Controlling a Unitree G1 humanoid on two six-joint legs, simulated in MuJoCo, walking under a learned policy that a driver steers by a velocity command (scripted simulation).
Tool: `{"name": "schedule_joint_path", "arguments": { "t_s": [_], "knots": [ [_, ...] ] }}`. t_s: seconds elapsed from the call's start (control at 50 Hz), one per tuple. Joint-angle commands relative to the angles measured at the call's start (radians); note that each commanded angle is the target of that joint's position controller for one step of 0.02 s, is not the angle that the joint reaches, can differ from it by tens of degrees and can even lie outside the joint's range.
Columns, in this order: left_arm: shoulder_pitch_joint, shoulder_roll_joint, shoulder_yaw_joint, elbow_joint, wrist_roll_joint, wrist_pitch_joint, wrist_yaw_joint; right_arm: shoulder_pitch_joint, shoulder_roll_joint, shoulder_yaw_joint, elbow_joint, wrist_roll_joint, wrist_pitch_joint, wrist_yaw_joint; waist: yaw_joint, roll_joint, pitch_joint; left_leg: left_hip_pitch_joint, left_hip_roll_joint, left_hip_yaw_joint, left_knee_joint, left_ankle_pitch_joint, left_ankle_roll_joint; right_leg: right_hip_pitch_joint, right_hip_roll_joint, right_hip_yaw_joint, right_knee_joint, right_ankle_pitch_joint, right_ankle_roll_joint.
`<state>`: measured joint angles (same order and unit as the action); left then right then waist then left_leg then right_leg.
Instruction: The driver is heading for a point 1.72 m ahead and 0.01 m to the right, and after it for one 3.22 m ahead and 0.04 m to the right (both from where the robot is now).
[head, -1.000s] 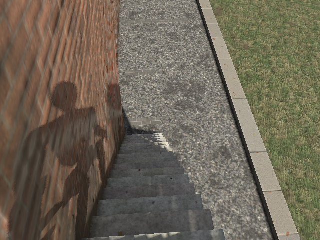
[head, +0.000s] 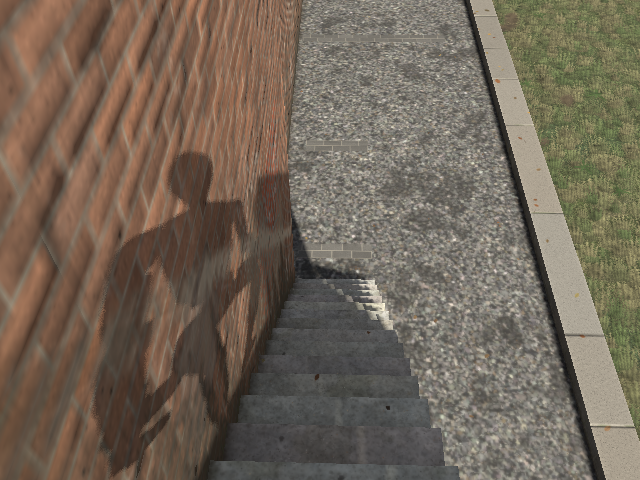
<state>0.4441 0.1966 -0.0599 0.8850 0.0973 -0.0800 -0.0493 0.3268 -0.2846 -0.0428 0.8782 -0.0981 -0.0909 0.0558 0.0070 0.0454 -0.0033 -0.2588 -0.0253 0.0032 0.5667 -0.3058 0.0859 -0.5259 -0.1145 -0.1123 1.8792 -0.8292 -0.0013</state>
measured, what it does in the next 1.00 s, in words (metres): goes down: right foot 0.21 m lower, then left foot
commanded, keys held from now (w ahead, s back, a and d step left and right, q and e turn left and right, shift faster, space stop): q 0.36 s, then no key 0.24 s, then e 0.40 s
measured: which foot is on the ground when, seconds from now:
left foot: down 0.00-0.34, up 0.36-0.82, down 0.84-1.00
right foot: up 0.00-0.32, down 0.34-0.86, up 0.88-1.00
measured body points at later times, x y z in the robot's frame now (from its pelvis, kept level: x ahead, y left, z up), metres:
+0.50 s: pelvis +0.16 -0.06 -0.22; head +0.16 -0.08 +0.23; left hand +0.12 +0.24 -0.33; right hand +0.34 -0.26 -0.33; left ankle +0.13 +0.09 -0.60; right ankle +0.20 -0.14 -0.95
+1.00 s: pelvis +0.21 -0.02 -0.22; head +0.21 -0.02 +0.23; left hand +0.29 +0.28 -0.31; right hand +0.37 -0.23 -0.33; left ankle +0.21 +0.09 -0.95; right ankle +0.24 -0.14 -0.83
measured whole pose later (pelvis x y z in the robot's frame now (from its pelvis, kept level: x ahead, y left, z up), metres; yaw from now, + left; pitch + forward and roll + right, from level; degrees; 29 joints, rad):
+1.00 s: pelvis +0.21 -0.02 -0.22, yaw +9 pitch +4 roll +0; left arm 0.28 0.28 0.03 0.70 0.05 -0.07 0.05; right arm 0.29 -0.21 -0.04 0.69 -0.05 -0.07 0.05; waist -0.01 0.01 -0.08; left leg -0.38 0.01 0.07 0.56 -0.25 0.11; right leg -0.74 0.09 0.08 1.38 -0.50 0.05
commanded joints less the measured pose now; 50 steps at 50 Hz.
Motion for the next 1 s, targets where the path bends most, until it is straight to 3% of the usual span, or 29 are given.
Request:
{"name": "schedule_joint_path", "arguments": {
  "t_s": [0.02,0.04,0.08,0.12,0.16,0.2,0.24,0.28,0.32,0.34,0.36,0.38,0.42,0.48,0.52,0.64,0.66,0.7,0.72,0.74,0.78,0.8,0.84,0.86,0.88,0.9,0.94,0.98,1.0],
  "knots": [
    [-0.395,0.108,0.034,-0.307,-0.033,-0.052,-0.009,0.455,-0.071,-0.008,0.121,-0.028,-0.057,-0.034,-0.219,0.018,-0.137,0.714,0.282,-0.351,0.227,0.997,0.216,-0.852,0.028,0.189,0.193,0.059,0.101],
    [-0.371,0.110,0.052,-0.327,-0.055,-0.066,0.030,0.243,-0.014,0.013,0.017,-0.017,-0.085,-0.038,-0.129,-0.053,-0.083,0.453,0.334,-0.455,0.215,0.708,0.204,-0.849,-0.043,0.291,-0.199,0.321,0.104],
    [-0.229,0.154,0.058,-0.239,-0.024,-0.027,0.041,-0.051,0.032,0.046,-0.054,0.018,-0.069,-0.044,0.002,-0.223,0.116,-0.282,0.323,-0.338,0.140,0.549,0.220,-0.454,-0.098,0.252,-0.685,0.698,0.059],
    [0.046,-0.012,0.026,-0.144,-0.004,0.040,0.009,-0.063,-0.072,0.018,-0.081,-0.004,-0.071,-0.035,0.169,0.015,0.038,-0.851,0.066,-0.151,0.220,0.421,0.194,0.283,0.060,0.045,-0.548,1.063,0.029],
    [-0.163,0.092,0.053,-0.220,0.044,0.063,-0.029,0.147,-0.058,0.026,-0.058,0.047,-0.093,-0.087,0.004,-0.056,-0.016,-0.438,0.059,-0.286,0.401,0.207,0.129,-0.110,0.060,0.144,-0.820,1.177,0.024],
    [-0.329,0.134,0.059,-0.291,-0.015,0.052,-0.015,0.344,-0.003,0.036,-0.025,0.061,-0.076,-0.095,-0.141,-0.073,-0.037,-0.021,0.119,-0.505,0.474,0.154,0.162,-0.404,0.042,0.252,-1.241,1.100,0.037],
    [-0.416,0.178,0.081,-0.243,-0.042,0.060,-0.018,0.211,-0.031,0.046,-0.116,0.093,-0.032,-0.100,-0.153,-0.090,0.088,-0.093,-0.004,-0.343,0.524,-0.045,0.046,-0.243,0.050,0.171,-1.688,1.243,0.037],
    [-0.349,0.109,0.074,-0.254,-0.017,0.048,-0.025,0.286,-0.059,0.040,-0.085,0.052,-0.002,-0.062,-0.139,0.070,0.033,-0.284,-0.008,-0.474,0.447,-0.031,0.129,0.150,0.086,0.160,-1.549,1.021,-0.019],
    [0.165,0.187,0.114,-0.111,-0.005,0.042,-0.023,-0.053,-0.113,0.046,-0.252,-0.011,0.013,-0.008,0.134,0.018,-0.072,-0.658,-0.024,-0.421,0.805,0.064,0.038,0.748,0.062,0.128,-1.275,1.385,-0.067],
    [0.323,0.283,0.169,-0.093,-0.068,0.023,0.013,-0.145,-0.142,0.034,-0.305,0.047,0.022,0.011,0.290,-0.161,-0.076,-0.727,-0.104,-0.290,1.112,0.059,-0.054,0.907,-0.039,0.155,-1.688,1.261,-0.139],
    [0.330,0.352,0.195,-0.115,-0.069,0.013,0.030,-0.034,-0.063,0.049,-0.275,0.068,0.033,0.048,0.224,-0.341,-0.164,-0.927,-0.214,-0.144,1.568,-0.556,-0.125,1.114,-0.210,0.221,-1.502,1.782,-0.290],
    [0.247,0.386,0.196,-0.127,-0.050,-0.004,0.019,0.143,0.050,0.055,-0.301,0.119,0.046,0.052,0.047,-0.314,-0.260,-1.109,-0.198,-0.089,1.850,-0.600,-0.154,1.116,-0.325,0.314,-1.140,2.365,-0.454],
    [0.046,0.260,0.148,-0.172,0.048,-0.017,0.012,0.168,0.072,0.098,-0.351,0.080,0.093,0.015,0.007,-0.065,-0.195,-1.227,-0.090,-0.176,1.846,-0.303,-0.168,0.781,-0.380,0.369,-1.215,1.954,-0.445],
    [-0.163,0.350,0.140,-0.189,0.019,-0.033,0.054,0.196,0.073,0.119,-0.371,0.068,0.118,0.028,-0.119,-0.042,0.011,-1.061,0.011,-0.118,1.774,0.020,-0.230,0.190,-0.278,0.330,-1.450,1.264,-0.388],
    [-0.119,0.212,0.086,-0.110,0.005,-0.053,0.090,0.188,0.096,0.124,-0.327,0.034,0.131,0.044,-0.084,-0.048,0.073,-0.975,0.061,-0.063,1.609,0.215,-0.223,-0.006,-0.135,0.260,-1.492,0.780,-0.261],
    [-0.052,0.289,0.083,-0.079,-0.011,-0.082,0.107,0.007,0.023,0.105,-0.321,0.025,0.136,0.044,0.032,-0.065,0.069,-1.069,0.082,-0.124,0.979,0.468,-0.212,0.184,-0.154,0.397,-1.547,0.346,-0.260],
    [-0.097,0.047,0.028,-0.008,-0.128,-0.013,0.101,-0.240,0.049,0.056,-0.322,0.065,0.183,-0.068,0.013,0.090,-0.073,-0.613,0.113,-0.109,0.618,0.452,-0.224,0.191,-0.127,0.334,-1.439,0.738,-0.188],
    [-0.163,0.132,0.039,-0.028,-0.117,0.030,0.076,-0.099,0.083,0.068,-0.225,0.106,0.224,-0.112,-0.029,-0.184,-0.156,-0.221,0.021,0.044,0.625,0.480,-0.162,0.098,-0.081,0.188,-1.431,1.014,-0.159],
    [-0.213,0.446,0.110,-0.087,-0.050,-0.019,0.005,0.036,0.023,0.059,-0.245,0.006,0.167,0.006,-0.129,-0.281,0.175,-0.321,0.046,0.094,0.959,0.380,-0.165,-0.216,-0.038,0.197,-1.527,0.479,-0.154],
    [-0.369,0.473,0.139,-0.132,-0.042,-0.049,0.005,0.026,-0.041,0.035,-0.231,-0.006,0.123,0.058,-0.121,-0.137,0.195,-0.320,0.047,0.037,0.800,0.253,-0.168,-0.207,-0.081,0.264,-1.493,0.293,-0.162],
    [-0.185,0.400,0.153,-0.128,-0.110,-0.044,0.081,-0.259,0.003,0.059,-0.323,0.010,0.100,0.039,0.134,-0.136,0.161,-0.561,0.032,0.026,0.118,-0.117,-0.182,0.248,-0.140,0.418,-1.570,0.295,-0.276],
    [-0.051,0.337,0.142,-0.087,-0.106,-0.014,0.104,-0.319,0.033,0.065,-0.327,0.024,0.102,0.005,0.194,-0.175,0.125,-0.532,0.019,0.010,0.020,-0.159,-0.162,0.359,-0.213,0.564,-1.593,0.264,-0.331],
    [0.007,0.254,0.130,-0.106,-0.098,0.011,0.099,-0.163,0.038,0.040,-0.265,0.078,0.073,-0.039,0.111,-0.153,-0.055,-0.192,0.015,-0.014,-0.152,0.113,-0.083,0.362,-0.204,0.571,-1.448,0.493,-0.322],
    [0.076,0.133,0.089,-0.115,-0.080,-0.005,0.094,-0.086,-0.002,0.016,-0.271,0.079,0.052,-0.059,0.058,-0.054,-0.258,0.188,0.140,-0.069,-0.034,0.404,0.072,0.237,-0.107,0.419,-1.221,0.596,-0.219],
    [-0.038,-0.016,0.041,-0.252,-0.073,-0.020,0.091,0.054,-0.053,-0.005,-0.259,0.056,0.038,-0.068,-0.002,0.217,-0.364,0.529,0.362,-0.441,-0.049,0.616,0.390,-0.221,0.157,0.182,-0.938,0.260,-0.050],
    [-0.217,0.078,0.079,-0.307,-0.067,-0.030,0.114,0.289,-0.062,-0.024,-0.209,0.004,0.028,-0.050,-0.196,0.084,-0.261,0.775,0.422,-0.695,-0.108,0.679,0.460,-0.657,0.273,0.252,-0.667,0.037,0.041],
    [-0.153,0.109,0.105,-0.263,-0.096,-0.028,0.130,0.213,-0.054,-0.026,-0.168,0.001,0.017,0.006,-0.100,-0.041,-0.106,0.511,0.448,-0.427,-0.077,0.890,0.364,-0.717,0.214,0.345,-0.462,0.231,0.062],
    [-0.059,0.189,0.123,-0.217,-0.028,0.010,0.107,0.040,0.025,-0.018,-0.197,0.083,0.004,-0.002,0.016,0.026,-0.112,0.183,0.377,-0.226,-0.076,0.848,0.318,-0.525,0.144,0.220,-0.360,0.350,0.069],
    [-0.003,0.183,0.119,-0.199,0.001,0.028,0.070,-0.021,0.017,-0.023,-0.208,0.077,-0.009,-0.017,0.059,0.029,-0.137,0.001,0.319,-0.138,-0.083,0.751,0.281,-0.357,0.139,0.154,-0.256,0.477,0.078]
  ]
}}
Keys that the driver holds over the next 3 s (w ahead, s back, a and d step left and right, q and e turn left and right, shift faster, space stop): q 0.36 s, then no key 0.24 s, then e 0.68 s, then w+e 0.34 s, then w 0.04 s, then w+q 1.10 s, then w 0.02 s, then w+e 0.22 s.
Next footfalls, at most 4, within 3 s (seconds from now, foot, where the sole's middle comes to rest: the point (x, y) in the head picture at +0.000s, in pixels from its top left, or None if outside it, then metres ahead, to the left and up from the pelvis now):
0.34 right None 0.24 -0.13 -0.99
0.84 left None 0.25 0.10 -0.99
1.30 right None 0.26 -0.14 -0.99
1.94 left None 0.47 0.06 -1.20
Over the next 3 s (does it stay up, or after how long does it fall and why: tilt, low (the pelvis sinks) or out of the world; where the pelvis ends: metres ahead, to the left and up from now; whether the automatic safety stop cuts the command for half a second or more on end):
stays up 0.87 0.06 -0.85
